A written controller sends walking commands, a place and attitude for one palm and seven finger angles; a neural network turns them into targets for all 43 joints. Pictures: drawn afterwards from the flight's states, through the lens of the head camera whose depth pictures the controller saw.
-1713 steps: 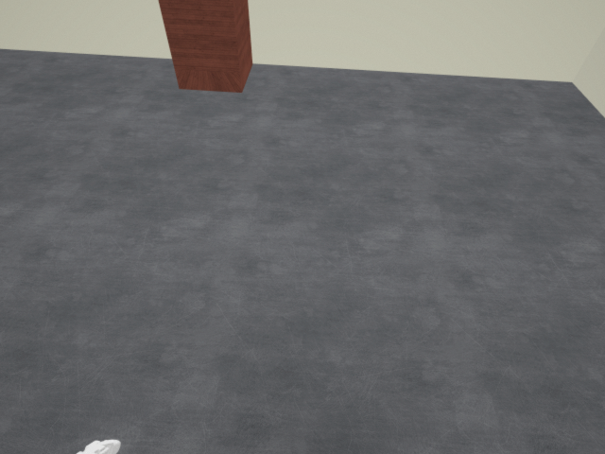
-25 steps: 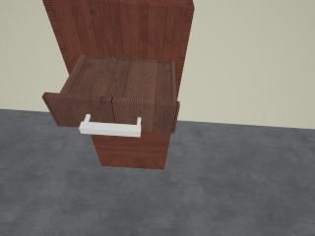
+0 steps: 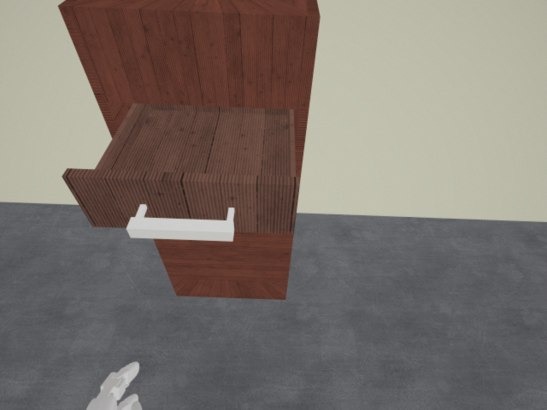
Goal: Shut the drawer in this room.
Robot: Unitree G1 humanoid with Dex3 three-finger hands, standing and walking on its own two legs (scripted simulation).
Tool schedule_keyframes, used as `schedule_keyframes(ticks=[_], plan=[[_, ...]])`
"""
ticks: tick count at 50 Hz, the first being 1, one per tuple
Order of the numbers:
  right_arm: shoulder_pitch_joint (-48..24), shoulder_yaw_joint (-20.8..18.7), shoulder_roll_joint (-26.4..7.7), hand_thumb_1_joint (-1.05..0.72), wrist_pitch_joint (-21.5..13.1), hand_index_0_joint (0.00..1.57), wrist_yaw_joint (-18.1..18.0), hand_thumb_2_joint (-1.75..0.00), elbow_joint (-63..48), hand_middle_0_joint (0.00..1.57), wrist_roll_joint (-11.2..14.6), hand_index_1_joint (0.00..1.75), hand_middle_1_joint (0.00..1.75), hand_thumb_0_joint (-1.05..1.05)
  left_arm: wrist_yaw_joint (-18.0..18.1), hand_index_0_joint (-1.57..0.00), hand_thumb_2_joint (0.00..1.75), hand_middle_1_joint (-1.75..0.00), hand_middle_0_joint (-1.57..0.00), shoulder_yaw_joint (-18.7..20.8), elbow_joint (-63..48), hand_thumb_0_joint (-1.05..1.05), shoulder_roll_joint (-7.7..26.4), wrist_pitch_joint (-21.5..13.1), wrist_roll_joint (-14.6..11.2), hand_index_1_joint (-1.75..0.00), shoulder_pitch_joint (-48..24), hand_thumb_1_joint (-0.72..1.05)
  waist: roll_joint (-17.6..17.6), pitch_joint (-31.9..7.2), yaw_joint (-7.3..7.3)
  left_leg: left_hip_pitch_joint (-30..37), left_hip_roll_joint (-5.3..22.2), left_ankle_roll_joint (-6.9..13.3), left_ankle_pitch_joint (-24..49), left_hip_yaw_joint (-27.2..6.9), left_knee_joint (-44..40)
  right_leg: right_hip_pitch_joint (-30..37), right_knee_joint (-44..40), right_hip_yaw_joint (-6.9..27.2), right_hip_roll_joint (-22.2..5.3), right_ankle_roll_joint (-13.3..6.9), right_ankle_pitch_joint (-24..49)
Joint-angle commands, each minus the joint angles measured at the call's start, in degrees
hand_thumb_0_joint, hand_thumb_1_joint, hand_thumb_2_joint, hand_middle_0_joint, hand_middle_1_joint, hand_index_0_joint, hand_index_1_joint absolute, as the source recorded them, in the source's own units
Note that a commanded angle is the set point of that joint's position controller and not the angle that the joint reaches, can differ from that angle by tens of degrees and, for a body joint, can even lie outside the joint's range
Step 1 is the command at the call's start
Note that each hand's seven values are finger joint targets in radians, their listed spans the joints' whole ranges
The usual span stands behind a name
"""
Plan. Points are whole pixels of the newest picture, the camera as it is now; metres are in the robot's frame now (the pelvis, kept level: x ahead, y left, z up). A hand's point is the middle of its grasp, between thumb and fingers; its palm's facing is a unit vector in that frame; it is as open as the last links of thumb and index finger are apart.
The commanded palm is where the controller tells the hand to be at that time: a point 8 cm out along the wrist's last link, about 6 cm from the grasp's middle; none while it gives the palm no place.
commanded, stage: raise the hand and make a fist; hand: left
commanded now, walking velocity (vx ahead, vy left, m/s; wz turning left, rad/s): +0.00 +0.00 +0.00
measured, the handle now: (184, 219) +0.41 +0.18 +0.03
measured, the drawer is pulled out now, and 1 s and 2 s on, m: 0.22 0.22 0.22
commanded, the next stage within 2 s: bring the fist close to the handle in 1.78 s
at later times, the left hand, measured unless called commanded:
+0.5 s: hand (170, 377) +0.16 +0.15 +0.01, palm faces +0.04 -1.00 -0.08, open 4.9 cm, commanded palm +0.15 +0.21 +0.02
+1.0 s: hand (154, 344) +0.18 +0.16 +0.07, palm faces +0.03 -1.00 -0.04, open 3.1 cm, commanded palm +0.16 +0.21 +0.08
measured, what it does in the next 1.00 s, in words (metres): stands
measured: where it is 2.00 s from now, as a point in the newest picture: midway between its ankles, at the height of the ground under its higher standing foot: outside the picture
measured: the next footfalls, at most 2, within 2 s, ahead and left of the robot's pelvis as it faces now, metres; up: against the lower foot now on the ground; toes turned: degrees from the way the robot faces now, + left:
none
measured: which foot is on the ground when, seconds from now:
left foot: down 0.00-1.00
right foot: down 0.00-1.00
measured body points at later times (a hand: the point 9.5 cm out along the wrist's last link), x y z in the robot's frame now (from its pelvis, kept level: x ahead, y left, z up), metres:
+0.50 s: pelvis -0.02 -0.06 -0.06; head +0.01 -0.06 +0.39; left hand +0.16 +0.20 +0.02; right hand +0.19 -0.28 -0.13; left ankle +0.02 +0.08 -0.73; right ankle -0.03 -0.10 -0.73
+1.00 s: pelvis +0.00 -0.02 -0.03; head +0.00 -0.02 +0.42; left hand +0.18 +0.21 +0.07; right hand +0.18 -0.26 -0.09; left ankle +0.02 +0.08 -0.73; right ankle -0.03 -0.10 -0.73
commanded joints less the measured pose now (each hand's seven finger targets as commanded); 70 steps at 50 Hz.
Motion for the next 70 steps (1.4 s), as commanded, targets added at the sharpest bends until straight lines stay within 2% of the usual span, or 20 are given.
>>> schedule_keyframes(ticks=[1,2,3,4,6,7,9,13,15,19,22,27,32,46,51,52,54,57,60,70], plan=[[-8.7,-4.1,-11.6,-0.9,-6.3,0.2,0.5,-0.9,-15.6,0.2,-1.6,0.3,0.3,0.0,-3.6,-0.34,0.9,-0.45,-0.34,4.0,-13.6,0.0,0.1,-13.5,-3.9,-0.45,-0.5,0.9,-5.3,0.7,-1.73,-6.5,6.0,-3.5,-5.4,-8.6,5.0,-17.5,-0.8,-5.8,2.8,-0.5,-1.5],[-10.0,-4.5,-11.6,-0.9,-6.0,0.2,1.2,-0.9,-17.7,0.2,-1.4,0.3,0.3,0.0,-6.7,-0.36,0.9,-0.47,-0.36,5.0,-10.1,0.0,-0.3,-17.4,-4.6,-0.47,5.7,0.9,-5.0,-1.4,0.52,-9.2,5.1,-3.6,-3.1,-6.9,8.9,-18.2,1.5,-5.5,2.8,-0.9,-1.5],[-11.3,-4.9,-11.0,-0.9,-5.5,0.2,1.5,-0.9,-18.8,0.2,-1.7,0.3,0.3,0.0,-10.0,-0.38,0.9,-0.5,-0.38,6.0,-6.7,0.0,-1.2,-21.8,-5.8,-0.5,9.9,0.9,-12.3,-3.1,1.51,-13.8,5.2,-3.6,-2.4,-5.8,13.5,-21.0,5.2,-5.3,3.0,-0.8,-2.1],[-13.1,-5.3,-11.0,-0.9,-5.2,0.2,2.1,-0.9,-20.5,0.2,-1.9,0.3,0.3,0.0,-14.1,-0.4,0.9,-0.52,-0.4,5.3,-6.6,0.0,-2.4,-26.7,-7.3,-0.52,10.6,0.9,-14.4,-2.9,2.08,-19.2,4.7,-3.7,-3.5,-4.6,17.4,-24.0,8.2,-4.1,2.9,-0.5,-2.5],[-15.0,-6.1,-11.4,-0.9,-5.2,0.2,3.1,-0.9,-24.0,0.2,-1.5,0.3,0.3,0.0,-21.7,-0.44,0.9,-0.56,-0.44,8.5,-7.5,0.0,1.2,-34.3,-9.2,-0.56,10.8,0.9,-8.4,-6.5,2.59,-24.6,3.8,-3.9,-5.1,-2.9,23.3,-25.3,12.4,-0.4,1.6,-0.6,-1.4],[-15.0,-6.4,-11.3,-0.9,-4.4,0.2,3.4,-0.9,-25.9,0.2,-0.9,0.3,0.3,0.0,-23.2,-0.46,0.9,-0.58,-0.46,12.4,-6.4,0.0,4.6,-33.6,-9.2,-0.58,13.6,0.9,-2.6,-7.0,4.3,-24.9,3.5,-3.8,-5.0,-2.2,23.7,-23.9,12.8,1.2,1.2,-1.1,-1.1],[-17.1,-5.8,-11.4,-0.9,-3.0,0.2,2.6,-0.9,-31.0,0.2,0.0,0.3,0.3,0.0,-24.1,-0.5,0.9,-0.62,-0.5,14.3,-16.8,0.0,8.2,-29.6,-10.8,-0.62,8.5,0.9,-0.1,-12.4,4.52,-26.1,2.7,-2.7,-6.7,-0.7,24.5,-20.7,12.0,4.4,0.6,-0.4,-3.4],[-12.0,-5.3,-8.9,-0.9,-1.0,0.2,-0.2,-0.9,-32.5,0.2,0.0,0.3,0.3,0.0,-18.8,-0.58,0.9,-0.71,-0.58,17.7,-33.8,0.0,11.1,-27.5,-11.6,-0.71,-3.1,0.9,3.1,-17.0,1.36,-24.9,3.7,-1.7,-7.0,-2.2,27.7,-19.5,9.1,10.9,-0.4,2.4,-3.2],[-9.7,-4.6,-8.4,-0.9,-1.3,0.2,-0.6,-0.9,-31.7,0.2,-0.4,0.3,0.3,0.0,-16.9,-0.62,0.9,-0.75,-0.62,14.3,-38.7,0.0,8.9,-30.5,-10.7,-0.75,-5.5,0.9,6.6,-16.0,-1.04,-21.8,4.6,-1.2,-3.8,-3.2,27.8,-21.7,10.1,8.1,0.6,2.0,2.1],[-8.7,-3.5,-9.7,-0.9,-3.1,0.2,-1.2,-0.9,-28.2,0.2,-0.5,0.3,0.3,0.0,-20.3,-0.7,0.9,-0.84,-0.7,9.2,-34.7,0.0,8.5,-34.2,-9.9,-0.84,-9.5,0.9,5.4,-11.8,-4.66,-23.2,5.3,-0.7,-4.7,-4.7,30.3,-25.1,9.4,9.3,0.3,3.6,4.7],[-9.6,-2.8,-10.8,-0.9,-3.4,0.2,-1.8,-0.9,-27.3,0.2,0.7,0.3,0.3,0.0,-24.6,-0.76,0.9,-0.91,-0.76,10.4,-27.0,0.0,10.7,-29.2,-11.2,-0.91,-9.3,0.9,2.1,-9.0,-4.16,-24.9,5.1,-0.5,-7.4,-5.1,29.4,-22.5,4.9,12.3,-0.8,5.4,-0.7],[-10.9,-2.5,-9.8,-0.9,-2.5,0.2,-2.5,-0.9,-28.2,0.2,1.1,0.3,0.3,0.0,-23.9,-0.86,0.9,-1.01,-0.86,19.3,-26.4,0.0,14.3,-19.2,-13.7,-1.01,-5.9,0.9,-0.2,-16.1,1.17,-20.6,4.9,-1.0,-2.5,-5.2,24.4,-10.0,3.0,12.2,-2.8,6.5,8.1],[-10.9,-2.8,-9.0,-0.9,-2.9,0.2,-1.3,-0.9,-28.1,0.2,0.6,0.3,0.3,0.0,-21.0,-0.96,0.9,-1.12,-0.96,18.4,-29.3,0.0,10.8,-19.9,-13.6,-1.12,-0.6,0.9,-2.8,-14.6,2.23,-16.7,5.0,-1.4,3.1,-5.2,20.2,-6.9,4.6,8.2,-2.1,6.7,22.5],[-9.5,-2.5,-10.2,-0.9,-7.0,0.2,-0.5,-0.9,-28.5,0.2,0.8,0.3,0.3,0.0,-17.7,-1.24,0.9,-1.43,-1.24,9.1,-43.3,0.0,6.9,-22.0,-11.2,-1.43,-3.2,0.9,5.4,-11.1,-0.15,-5.9,5.2,-0.6,1.6,-4.8,13.7,-14.5,3.5,-1.0,2.1,0.9,7.9],[-9.9,-1.5,-10.4,-0.9,-6.5,0.2,-0.4,-0.9,-29.0,0.2,0.9,0.3,0.3,0.0,-15.9,-1.34,0.9,-1.53,-1.34,7.7,-43.9,0.0,7.6,-16.4,-9.4,-1.53,-6.7,0.9,5.5,-8.8,0.0,-4.5,5.7,-0.8,-0.9,-6.2,10.8,-13.9,2.0,-2.1,2.5,0.2,4.7],[-10.2,-1.3,-10.6,-0.9,-6.1,0.2,-0.4,-0.9,-28.8,0.2,0.7,0.3,0.3,0.0,-15.5,-1.36,0.9,-1.56,-1.36,8.3,-43.1,0.0,8.5,-14.9,-8.9,-1.56,-7.4,0.9,2.7,-8.3,0.11,-4.9,5.9,-0.6,-1.1,-6.5,10.3,-13.1,1.5,-2.0,2.7,0.3,4.5],[-10.6,-0.8,-10.1,-0.9,-5.7,0.2,-0.3,-0.9,-29.6,0.2,0.9,0.3,0.3,0.0,-15.2,-1.4,0.9,-1.6,-1.4,7.0,-45.5,0.0,6.8,-12.5,-8.8,-1.6,-9.0,0.9,6.3,-9.6,0.89,-2.5,5.9,-1.0,0.4,-6.5,9.1,-11.7,1.5,-2.5,2.7,-0.1,5.9],[-11.3,-0.2,-10.0,-0.9,-5.5,0.2,-0.1,-0.9,-29.8,0.2,0.7,0.3,0.3,0.0,-14.0,-1.4,0.9,-1.6,-1.4,7.6,-47.2,0.0,7.8,-9.2,-8.4,-1.6,-10.3,0.9,4.0,-9.5,1.41,-1.5,6.3,-1.2,1.3,-7.2,7.8,-9.9,0.9,-3.0,2.8,-0.3,6.4],[-11.8,0.5,-9.4,-0.9,-5.2,0.2,0.4,-0.9,-30.3,0.2,0.8,0.3,0.3,0.0,-13.5,-1.4,0.9,-1.6,-1.4,4.4,-50.4,0.0,5.2,-6.5,-7.5,-1.6,-12.5,0.9,7.7,-9.3,1.49,0.8,6.6,-2.0,3.1,-7.6,6.5,-9.6,0.9,-3.6,2.8,-0.5,7.0],[-14.1,1.2,-8.9,-0.9,-3.2,0.2,0.4,-0.9,-30.0,0.2,0.9,0.3,0.3,0.0,-9.9,-1.4,0.9,-1.6,-1.4,2.8,-51.5,0.0,4.0,1.3,-5.6,-1.6,-18.9,0.9,4.2,-6.9,1.51,2.8,6.8,-2.4,-1.6,-8.2,2.8,-7.8,-1.9,-3.5,2.5,-0.4,4.2]])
